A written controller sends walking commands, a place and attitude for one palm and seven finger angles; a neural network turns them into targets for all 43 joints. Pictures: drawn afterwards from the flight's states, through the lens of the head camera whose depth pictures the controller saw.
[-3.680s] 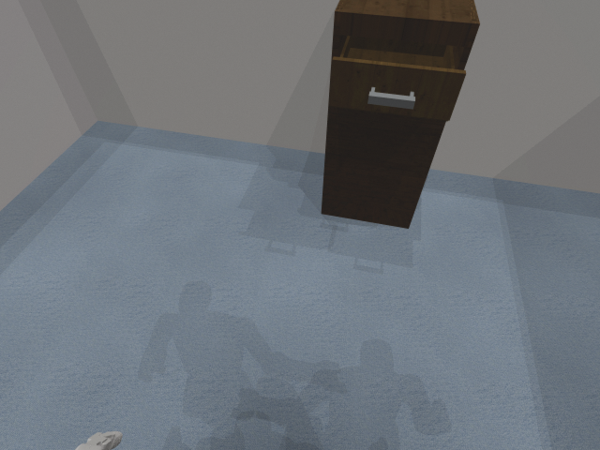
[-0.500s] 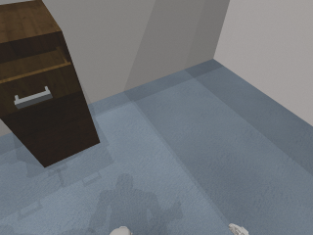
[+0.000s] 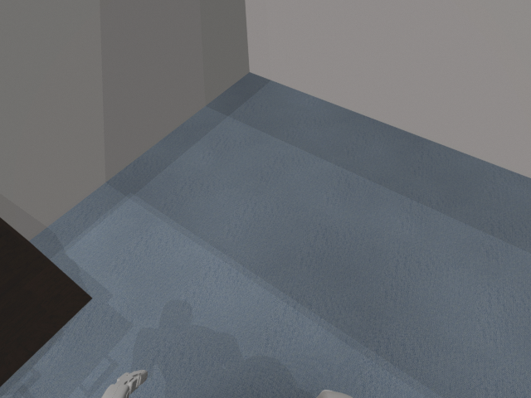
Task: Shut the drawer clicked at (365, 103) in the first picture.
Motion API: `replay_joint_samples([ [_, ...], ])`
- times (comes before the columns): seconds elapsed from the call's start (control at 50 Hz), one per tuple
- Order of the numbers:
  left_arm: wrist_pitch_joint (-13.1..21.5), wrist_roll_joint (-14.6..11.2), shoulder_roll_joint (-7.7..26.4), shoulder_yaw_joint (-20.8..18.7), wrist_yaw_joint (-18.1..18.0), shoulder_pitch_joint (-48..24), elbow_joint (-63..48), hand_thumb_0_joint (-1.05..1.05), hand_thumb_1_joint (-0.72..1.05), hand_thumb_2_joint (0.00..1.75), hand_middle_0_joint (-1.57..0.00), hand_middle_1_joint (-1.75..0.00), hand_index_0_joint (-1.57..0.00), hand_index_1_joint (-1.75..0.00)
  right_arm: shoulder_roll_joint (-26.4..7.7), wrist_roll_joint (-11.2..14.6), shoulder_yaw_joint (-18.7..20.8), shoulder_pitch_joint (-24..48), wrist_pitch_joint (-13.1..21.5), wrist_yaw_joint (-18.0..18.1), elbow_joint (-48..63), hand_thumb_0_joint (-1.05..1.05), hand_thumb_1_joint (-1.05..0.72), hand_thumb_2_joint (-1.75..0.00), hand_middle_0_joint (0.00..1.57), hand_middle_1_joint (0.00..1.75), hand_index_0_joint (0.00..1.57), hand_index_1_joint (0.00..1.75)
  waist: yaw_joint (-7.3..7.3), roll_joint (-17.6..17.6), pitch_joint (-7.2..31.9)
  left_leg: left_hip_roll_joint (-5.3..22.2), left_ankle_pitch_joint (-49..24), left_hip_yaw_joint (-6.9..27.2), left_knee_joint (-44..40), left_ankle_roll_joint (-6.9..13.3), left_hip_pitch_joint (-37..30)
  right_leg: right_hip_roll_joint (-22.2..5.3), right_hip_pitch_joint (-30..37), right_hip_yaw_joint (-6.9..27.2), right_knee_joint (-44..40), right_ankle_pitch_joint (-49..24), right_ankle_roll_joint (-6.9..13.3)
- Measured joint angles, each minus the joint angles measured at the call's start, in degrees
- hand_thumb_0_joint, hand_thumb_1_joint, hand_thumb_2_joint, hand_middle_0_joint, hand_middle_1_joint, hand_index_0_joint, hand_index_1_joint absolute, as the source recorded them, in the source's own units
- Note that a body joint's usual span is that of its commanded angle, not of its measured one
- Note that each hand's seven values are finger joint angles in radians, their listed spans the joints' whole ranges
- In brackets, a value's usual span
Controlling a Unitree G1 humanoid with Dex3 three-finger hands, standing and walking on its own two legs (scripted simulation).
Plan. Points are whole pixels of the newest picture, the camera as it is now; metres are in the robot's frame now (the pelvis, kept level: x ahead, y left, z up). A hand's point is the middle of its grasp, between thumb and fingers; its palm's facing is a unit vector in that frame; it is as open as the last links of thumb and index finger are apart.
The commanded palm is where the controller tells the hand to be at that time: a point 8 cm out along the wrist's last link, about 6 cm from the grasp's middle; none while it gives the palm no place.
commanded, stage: turn to face it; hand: left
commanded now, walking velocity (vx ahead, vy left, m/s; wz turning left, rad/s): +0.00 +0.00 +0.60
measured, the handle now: out of the picture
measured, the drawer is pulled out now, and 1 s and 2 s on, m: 0.16 0.16 0.16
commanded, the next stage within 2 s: take the last steps up to it in 1.60 s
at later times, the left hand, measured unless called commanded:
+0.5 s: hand out of the picture +0.06 +0.23 -0.15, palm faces +0.28 -0.94 -0.19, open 7.4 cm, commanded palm none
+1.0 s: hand out of the picture -0.05 +0.15 -0.13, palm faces +0.56 -0.78 -0.26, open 7.4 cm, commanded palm none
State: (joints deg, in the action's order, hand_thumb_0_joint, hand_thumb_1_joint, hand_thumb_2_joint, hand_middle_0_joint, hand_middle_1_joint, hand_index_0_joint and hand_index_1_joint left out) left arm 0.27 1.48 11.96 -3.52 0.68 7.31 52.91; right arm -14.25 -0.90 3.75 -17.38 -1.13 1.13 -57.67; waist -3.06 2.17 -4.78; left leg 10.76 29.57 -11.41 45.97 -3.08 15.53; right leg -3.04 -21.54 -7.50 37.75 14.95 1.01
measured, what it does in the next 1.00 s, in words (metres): steps on the spot, turning left: left foot, then right foot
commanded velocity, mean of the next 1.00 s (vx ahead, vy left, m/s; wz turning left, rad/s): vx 0.00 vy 0.00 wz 0.60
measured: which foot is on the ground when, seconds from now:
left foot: up 0.00-0.26, down 0.28-0.74, up 0.76-1.00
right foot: down 0.00-0.28, up 0.30-0.72, down 0.74-1.00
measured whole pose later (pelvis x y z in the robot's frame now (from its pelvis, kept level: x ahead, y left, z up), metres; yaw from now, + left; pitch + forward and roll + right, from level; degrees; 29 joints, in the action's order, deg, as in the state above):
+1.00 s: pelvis +0.01 -0.05 +0.02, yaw +35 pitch -1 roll +2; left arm -1.1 1.3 10.9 -1.5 -0.8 13.9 50.9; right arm -16.1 -1.3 5.2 -8.7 -4.9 -1.9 -52.8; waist -0.4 0.6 -4.0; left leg 2.0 22.8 -0.9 61.1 -4.6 28.2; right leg -7.0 -11.7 -11.5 29.5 16.7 0.2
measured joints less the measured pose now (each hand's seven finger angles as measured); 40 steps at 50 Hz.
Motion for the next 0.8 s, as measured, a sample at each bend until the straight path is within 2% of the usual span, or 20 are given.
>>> replay_joint_samples([
  [0.04, 0.65, -0.11, -0.85, 1.03, -0.53, -1.63, 0.6, 0.01, 0.91, 0.9, -0.2, -0.3, -0.19, -0.3, -0.17, 0.24, -0.25, -0.55, -1.13, 0.39, -1.84, 0.01, -0.92, -0.89, 0.2, 0.3, 0.19, 0.29, -0.51, 0.74, 0.14, -2.05, 3.02, 4.93, 5.86, 0.44, 2.94, 0.07, 1.15, -0.91, 0.19, 1.99, 0.61],
  [0.08, 0.38, -0.06, -1.57, 1.65, -1.12, -2.86, 1.08, 0.0, 0.9, 0.9, -0.2, -0.3, -0.2, -0.3, 0.56, 0.28, -0.63, -1.16, -1.54, 0.36, -3.05, 0.01, -0.92, -0.89, 0.2, 0.3, 0.19, 0.29, -0.86, 0.43, 0.68, -3.54, 1.92, 6.96, 8.7, 0.47, 4.85, -0.23, 3.0, -1.84, -1.49, 1.98, 0.42],
  [0.16, -0.53, -0.04, -2.76, 2.3, -1.65, -4.24, 1.32, 0.0, 0.9, 0.9, -0.2, -0.3, -0.2, -0.3, 3.16, 0.22, -1.36, -1.75, -1.87, -0.35, -3.28, 0.01, -0.92, -0.89, 0.2, 0.3, 0.19, 0.29, -1.33, -1.16, 1.51, -5.12, -1.15, 6.42, 7.81, 0.19, 6.65, -1.41, 5.61, -4.12, -4.08, 1.52, 0.08],
  [0.24, -1.2, -0.2, -3.32, 2.12, -1.76, -4.14, 0.9, 0.0, 0.9, 0.9, -0.21, -0.3, -0.2, -0.3, 5.64, 0.02, -1.73, -1.38, -1.69, -1.25, -1.75, 0.01, -0.91, -0.89, 0.2, 0.3, 0.19, 0.29, -1.13, -2.78, 1.47, -5.84, -5.53, 3.98, 0.11, 0.14, 5.47, -2.98, 6.16, -6.71, -3.12, 2.54, -0.99],
  [0.26, -1.42, -0.38, -3.35, 1.97, -1.72, -3.78, 0.74, 0.0, 0.9, 0.9, -0.21, -0.3, -0.2, -0.3, 5.97, -0.06, -1.75, -1.33, -1.47, -1.46, -1.13, 0.01, -0.91, -0.89, 0.2, 0.3, 0.19, 0.29, -1.01, -2.96, 1.48, -6.0, -8.35, 3.53, -3.58, 0.3, 4.43, -3.41, 5.8, -7.32, -1.83, 3.28, -1.4],
  [0.28, -1.78, -0.62, -3.32, 1.72, -1.64, -3.22, 0.51, 0.0, 0.9, 0.9, -0.21, -0.3, -0.2, -0.3, 6.17, -0.2, -1.7, -1.35, -1.12, -1.64, -0.5, 0.01, -0.91, -0.89, 0.2, 0.3, 0.19, 0.29, -0.92, -3.07, 1.79, -6.35, -9.99, 3.59, -5.98, 2.13, 4.03, -3.95, 4.89, -7.85, 0.06, 4.32, -1.85],
  [0.3, -2.3, -0.87, -2.99, 1.29, -1.61, -2.62, 0.39, 0.0, 0.9, 0.9, -0.21, -0.3, -0.2, -0.3, 6.61, -0.44, -1.63, -0.97, -0.84, -1.7, -0.06, 0.01, -0.91, -0.89, 0.2, 0.3, 0.19, 0.29, -0.78, -3.75, 1.94, -6.97, -9.75, 3.63, -5.31, 4.07, 4.83, -4.31, 3.35, -6.92, 3.06, 7.71, -2.71],
  [0.34, -3.43, -0.77, -2.17, 0.45, -1.71, -1.41, 0.68, 0.0, 0.9, 0.9, -0.21, -0.3, -0.2, -0.3, 7.29, -0.75, -1.57, -0.08, -0.06, -1.42, 0.81, 0.01, -0.91, -0.89, 0.2, 0.3, 0.2, 0.29, -0.7, -4.4, 2.0, -7.73, -9.38, 3.82, -5.2, 6.18, 5.61, -2.99, -1.14, -2.16, 13.35, 13.62, -3.51],
  [0.38, -3.9, -0.61, -1.44, -0.26, -1.61, -0.52, 1.43, 0.01, 0.9, 0.9, -0.21, -0.3, -0.2, -0.3, 7.53, -0.79, -1.51, 0.48, 0.59, -0.9, 1.42, 0.01, -0.91, -0.89, 0.2, 0.3, 0.2, 0.29, -0.59, -4.43, 1.91, -8.44, -10.85, 4.48, -7.86, 6.48, 5.02, -1.72, -4.8, 1.34, 22.38, 12.76, -4.1],
  [0.44, -3.85, -0.7, -0.52, -0.94, -1.46, 0.65, 1.85, 0.01, 0.9, 0.9, -0.2, -0.3, -0.2, -0.3, 6.94, -0.64, -1.4, 1.12, 0.95, -0.48, 1.81, 0.01, -0.91, -0.89, 0.2, 0.3, 0.2, 0.3, 0.24, -4.09, 1.68, -9.51, -14.1, 5.76, -13.18, 6.58, 3.25, -1.24, -6.83, 3.89, 26.21, 9.54, -5.02],
  [0.58, -4.07, -1.01, 1.15, -1.67, -1.59, 1.92, 1.04, 0.01, 0.9, 0.9, -0.2, -0.3, -0.19, -0.3, 3.69, -0.55, -0.24, 3.13, 0.25, -0.72, 2.8, 0.01, -0.91, -0.89, 0.21, 0.3, 0.2, 0.3, 1.17, -2.44, 1.41, -10.91, -18.23, 10.29, -18.48, 6.03, 2.06, -0.68, -4.26, 6.39, 17.55, 9.41, -6.02],
  [0.7, -3.48, -1.29, 1.04, -1.03, -1.61, 1.65, -0.7, 0.01, 0.91, 0.9, -0.2, -0.3, -0.19, -0.3, 0.39, -0.66, 1.08, 5.16, -1.14, -1.21, 4.0, 0.01, -0.91, -0.89, 0.2, 0.3, 0.2, 0.3, 0.93, -0.56, 1.5, -12.19, -19.13, 14.97, -16.8, 4.29, 4.2, 1.23, 1.46, 6.5, 4.84, 8.5, -5.21],
  [0.74, -2.65, -1.28, 0.99, -0.57, -1.55, 2.35, -1.8, 0.01, 0.9, 0.9, -0.2, -0.3, -0.19, -0.3, -0.52, -0.4, 1.53, 5.4, -1.69, -1.45, 4.65, 0.01, -0.91, -0.89, 0.2, 0.3, 0.2, 0.3, 1.24, -0.36, 2.11, -13.11, -18.65, 16.35, -14.55, 3.29, 5.84, 1.48, 5.5, 5.89, -4.35, 4.49, -4.48],
  [0.76, -2.07, -0.94, 0.84, -0.41, -1.67, 2.71, -2.15, 0.01, 0.9, 0.9, -0.2, -0.3, -0.19, -0.3, -0.97, -0.2, 1.84, 5.74, -1.98, -1.54, 4.89, 0.01, -0.91, -0.89, 0.2, 0.3, 0.2, 0.3, 1.68, -0.24, 2.18, -13.44, -15.24, 16.56, -11.44, 2.66, 7.3, 1.32, 5.93, 5.42, -6.03, 1.38, -2.63],
  [0.8, -1.95, -0.67, 0.07, 0.4, -1.72, 3.39, -2.43, 0.01, 0.9, 0.9, -0.2, -0.3, -0.2, -0.3, -1.93, -0.43, 2.42, 6.3, -2.71, -1.61, 5.04, 0.01, -0.91, -0.89, 0.2, 0.3, 0.2, 0.3, 1.82, 0.72, 2.14, -13.74, -6.82, 16.28, -0.17, 1.85, 11.17, 0.82, 5.97, 3.45, -4.53, 2.05, -0.92],
])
